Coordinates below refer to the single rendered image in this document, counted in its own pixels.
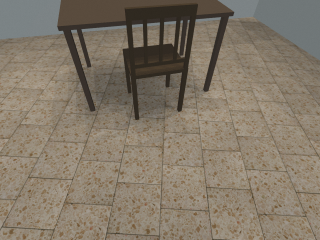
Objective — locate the chair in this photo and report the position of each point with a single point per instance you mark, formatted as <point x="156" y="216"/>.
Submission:
<point x="157" y="60"/>

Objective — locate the table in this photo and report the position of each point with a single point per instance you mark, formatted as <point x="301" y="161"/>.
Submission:
<point x="88" y="14"/>

